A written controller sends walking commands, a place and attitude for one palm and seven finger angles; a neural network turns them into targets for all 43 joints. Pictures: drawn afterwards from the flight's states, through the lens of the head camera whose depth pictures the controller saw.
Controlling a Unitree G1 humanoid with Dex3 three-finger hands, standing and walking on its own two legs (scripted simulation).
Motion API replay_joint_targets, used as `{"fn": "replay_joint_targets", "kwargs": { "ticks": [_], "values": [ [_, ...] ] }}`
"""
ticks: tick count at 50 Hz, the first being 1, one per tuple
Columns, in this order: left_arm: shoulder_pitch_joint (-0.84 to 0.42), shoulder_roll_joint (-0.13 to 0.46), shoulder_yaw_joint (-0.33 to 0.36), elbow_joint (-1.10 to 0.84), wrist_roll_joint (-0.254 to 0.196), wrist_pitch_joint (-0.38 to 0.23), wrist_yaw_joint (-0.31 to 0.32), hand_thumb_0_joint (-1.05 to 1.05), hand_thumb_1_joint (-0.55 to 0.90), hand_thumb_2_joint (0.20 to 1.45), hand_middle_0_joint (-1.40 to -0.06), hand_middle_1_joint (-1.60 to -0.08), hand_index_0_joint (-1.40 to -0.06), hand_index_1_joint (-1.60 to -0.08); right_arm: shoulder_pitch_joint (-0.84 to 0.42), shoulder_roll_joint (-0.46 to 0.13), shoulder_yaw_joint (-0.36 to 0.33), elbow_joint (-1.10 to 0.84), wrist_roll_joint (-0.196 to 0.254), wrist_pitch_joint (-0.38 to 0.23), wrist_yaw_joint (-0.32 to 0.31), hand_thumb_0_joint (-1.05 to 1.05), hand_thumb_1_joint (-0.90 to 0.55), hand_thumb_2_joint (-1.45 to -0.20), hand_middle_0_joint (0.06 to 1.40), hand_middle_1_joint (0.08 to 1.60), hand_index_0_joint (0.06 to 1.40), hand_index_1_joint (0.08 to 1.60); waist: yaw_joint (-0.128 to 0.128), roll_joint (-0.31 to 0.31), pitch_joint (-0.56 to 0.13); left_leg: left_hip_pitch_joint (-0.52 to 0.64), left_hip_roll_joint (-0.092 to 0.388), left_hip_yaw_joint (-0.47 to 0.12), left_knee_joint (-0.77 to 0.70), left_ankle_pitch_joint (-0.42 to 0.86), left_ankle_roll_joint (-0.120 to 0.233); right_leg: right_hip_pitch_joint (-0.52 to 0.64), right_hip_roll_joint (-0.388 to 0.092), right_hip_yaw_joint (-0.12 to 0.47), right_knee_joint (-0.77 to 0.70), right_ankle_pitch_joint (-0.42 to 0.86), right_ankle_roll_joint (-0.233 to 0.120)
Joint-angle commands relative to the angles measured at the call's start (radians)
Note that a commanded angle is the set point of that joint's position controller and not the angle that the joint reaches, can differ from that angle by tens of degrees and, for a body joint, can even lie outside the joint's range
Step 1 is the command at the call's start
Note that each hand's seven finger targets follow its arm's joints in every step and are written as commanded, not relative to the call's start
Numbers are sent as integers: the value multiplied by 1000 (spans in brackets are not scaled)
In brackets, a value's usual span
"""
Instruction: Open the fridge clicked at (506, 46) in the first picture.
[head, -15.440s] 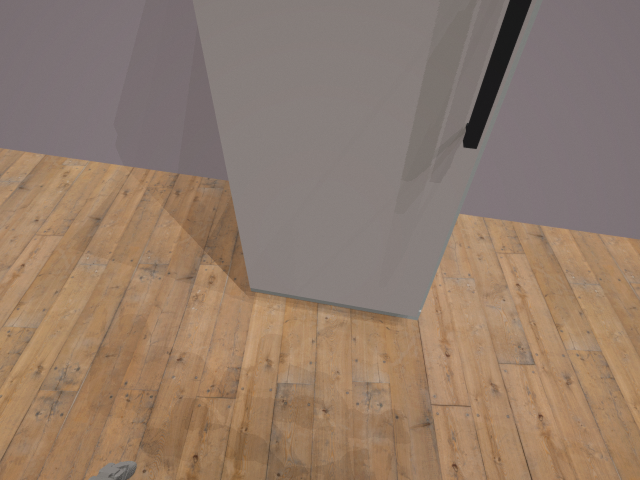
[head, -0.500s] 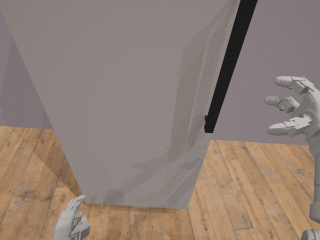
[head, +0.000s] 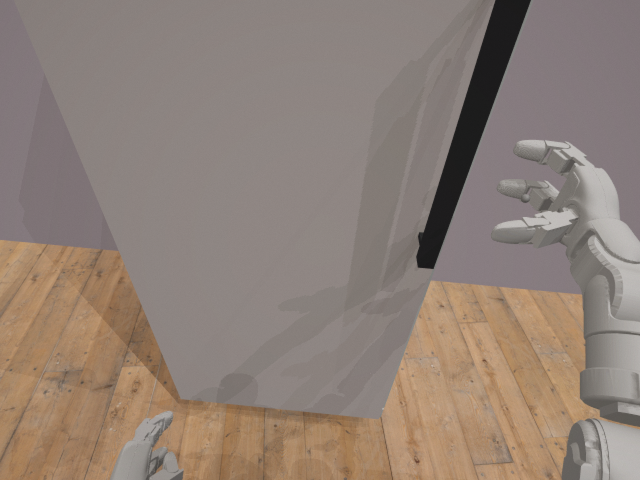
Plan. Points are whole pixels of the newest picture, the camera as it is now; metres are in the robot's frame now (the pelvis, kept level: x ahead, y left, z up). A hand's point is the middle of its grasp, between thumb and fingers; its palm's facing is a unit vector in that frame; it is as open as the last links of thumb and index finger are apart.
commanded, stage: move the hooked fingers beside the handle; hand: right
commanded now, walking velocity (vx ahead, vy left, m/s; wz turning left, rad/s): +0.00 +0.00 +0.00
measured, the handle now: (456, 147) +0.47 -0.14 +0.24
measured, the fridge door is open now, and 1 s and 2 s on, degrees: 0 0 0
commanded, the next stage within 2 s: feel for the door with the fingertips in 0.96 s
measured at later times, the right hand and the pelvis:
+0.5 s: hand (510, 194) +0.40 -0.20 +0.22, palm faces +0.11 +0.99 +0.00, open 14.0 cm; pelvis +0.00 +0.01 +0.00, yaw +0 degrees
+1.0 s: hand (506, 188) +0.42 -0.20 +0.21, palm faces +0.09 +1.00 +0.00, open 14.0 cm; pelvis +0.01 +0.01 +0.00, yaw +0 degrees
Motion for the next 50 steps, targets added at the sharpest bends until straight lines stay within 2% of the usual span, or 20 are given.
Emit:
{"fn": "replay_joint_targets", "kwargs": {
  "ticks": [1, 3, 4, 8, 10, 14, 17, 21, 23, 26, 28, 31, 34, 36, 39, 41, 44, 47, 48, 50],
  "values": [
    [-127, 142, 51, -147, 0, -43, 7, 0, 900, 900, -200, -300, -200, -300, -471, -252, -84, -227, 0, -91, -19, 0, 500, -300, 300, 1200, 300, 1200, -8, 22, -207, -81, -15, -15, -70, 260, 2, 216, 11, 49, -32, 193, -26],
    [-121, 143, 54, -140, -2, -43, 7, 0, 900, 900, -200, -300, -200, -300, -498, -218, -44, -213, -4, -101, -21, 0, 500, -300, 300, 1200, 300, 1200, 9, 11, -177, -100, -16, -18, -79, 245, 0, 217, 10, 44, -27, 179, -27],
    [-110, 147, 57, -129, 0, -42, 7, 0, 900, 900, -200, -300, -200, -300, -513, -253, -72, -193, -9, -105, -24, 0, 500, -300, 300, 1200, 300, 1200, 11, 13, -173, -106, -16, -20, -84, 240, -1, 210, 11, 48, -29, 170, -28],
    [-101, 144, 61, -125, -2, -42, 8, 0, 900, 900, -200, -300, -200, -300, -570, -192, -5, -185, -9, -114, -17, 0, 500, -300, 300, 1200, 300, 1200, 28, -20, -183, -117, -18, -20, -92, 218, 3, 228, 12, 46, -28, 157, -27],
    [-99, 145, 62, -127, -2, -44, 6, 0, 900, 900, -200, -300, -200, -300, -560, -205, -20, -184, -11, -115, -18, 0, 500, -300, 300, 1200, 300, 1200, 18, -40, -212, -106, -19, -22, -87, 239, 6, 235, 15, 50, -28, 175, -27],
    [-91, 149, 67, -127, -1, -41, 5, 0, 900, 900, -200, -300, -200, -300, -507, -237, -64, -168, 1, -119, -17, 0, 500, -300, 300, 1200, 300, 1200, 2, 11, -248, -66, -18, -19, -79, 281, 2, 228, 15, 48, -29, 197, -28],
    [-92, 146, 65, -127, -3, -37, 3, 0, 900, 900, -200, -300, -200, -300, -501, -214, -50, -141, -2, -108, -24, 0, 500, -300, 300, 1200, 300, 1200, 3, 16, -218, -85, -19, -19, -84, 256, 0, 211, 17, 44, -34, 173, -28],
    [-83, 153, 64, -119, 1, -28, 5, 0, 900, 900, -200, -300, -200, -300, -524, -257, -77, -88, -15, -110, -37, 0, 500, -300, 300, 1200, 300, 1200, 11, 60, -169, -99, -14, -26, -92, 231, -7, 173, 16, 41, -39, 137, -33],
    [-83, 153, 68, -130, 3, -28, 3, 0, 900, 900, -200, -300, -200, -300, -513, -279, -93, -129, -20, -130, -40, 0, 500, -300, 300, 1200, 300, 1200, 1, 38, -207, -73, -13, -31, -87, 252, -7, 192, 17, 35, -32, 159, -34],
    [-86, 141, 64, -132, -1, -33, 3, 0, 900, 900, -200, -300, -200, -300, -589, -220, -25, -162, -23, -158, -28, 0, 500, -300, 300, 1200, 300, 1200, 24, -11, -207, -96, -17, -34, -87, 265, -4, 214, 20, 36, -24, 165, -34],
    [-77, 151, 68, -125, 2, -34, 5, 0, 900, 900, -200, -300, -200, -300, -575, -257, -55, -136, -15, -166, -21, 0, 500, -300, 300, 1200, 300, 1200, 24, 4, -212, -90, -16, -38, -89, 273, -7, 213, 19, 34, -18, 164, -36],
    [-74, 147, 65, -116, -3, -34, 9, 0, 900, 900, -200, -300, -200, -300, -608, -234, -30, -85, -8, -159, -1, 0, 500, -300, 300, 1200, 300, 1200, 35, 18, -192, -111, -15, -38, -92, 251, -9, 195, 23, 38, -21, 134, -36],
    [-63, 155, 69, -115, -2, -33, 8, 0, 900, 900, -200, -300, -200, -300, -552, -277, -73, -34, -8, -142, 3, 0, 500, -300, 300, 1200, 300, 1200, 15, 18, -214, -89, -7, -41, -84, 278, -11, 177, 24, 38, -16, 148, -35],
    [-60, 150, 68, -118, -2, -31, 7, 0, 900, 900, -200, -300, -200, -300, -571, -235, -37, -23, -10, -135, 5, 0, 500, -300, 300, 1200, 300, 1200, 26, 27, -211, -99, -8, -39, -79, 298, -12, 179, 26, 37, -11, 159, -37],
    [-48, 157, 72, -122, -2, -27, 4, 0, 900, 900, -200, -300, -200, -300, -559, -275, -68, -26, -13, -148, 3, 0, 500, -300, 300, 1200, 300, 1200, 22, 37, -221, -84, -7, -36, -70, 322, -14, 172, 23, 39, -8, 173, -37],
    [-48, 153, 70, -124, -2, -27, 5, 0, 900, 900, -200, -300, -200, -300, -575, -262, -58, -17, -12, -159, 2, 0, 500, -300, 300, 1200, 300, 1200, 28, 47, -212, -95, -9, -37, -69, 309, -13, 167, 24, 39, -7, 162, -37],
    [-48, 153, 74, -132, -2, -34, 2, 0, 900, 900, -200, -300, -200, -300, -603, -271, -59, -84, -13, -193, -1, 0, 500, -300, 300, 1200, 300, 1200, 25, -1, -248, -88, -13, -38, -64, 327, -9, 201, 22, 40, 0, 192, -38],
    [-40, 153, 73, -122, 1, -34, 3, 0, 900, 900, -200, -300, -200, -300, -621, -274, -69, -67, -12, -197, -3, 0, 500, -300, 300, 1200, 300, 1200, 30, 16, -246, -92, -17, -34, -63, 331, -6, 201, 21, 42, 0, 197, -37],
    [-34, 159, 76, -127, 1, -34, 3, 0, 900, 900, -200, -300, -200, -300, -588, -307, -98, -80, -11, -199, -7, 0, 500, -300, 300, 1200, 300, 1200, 18, 12, -266, -67, -16, -33, -60, 345, -7, 204, 21, 39, 2, 213, -38],
    [-45, 152, 73, -134, 0, -31, 1, 0, 900, 900, -200, -300, -200, -300, -569, -294, -94, -96, -16, -189, -6, 0, 500, -300, 300, 1200, 300, 1200, 8, -16, -283, -53, -15, -33, -51, 368, -3, 206, 23, 37, -1, 230, -35]
  ]
}}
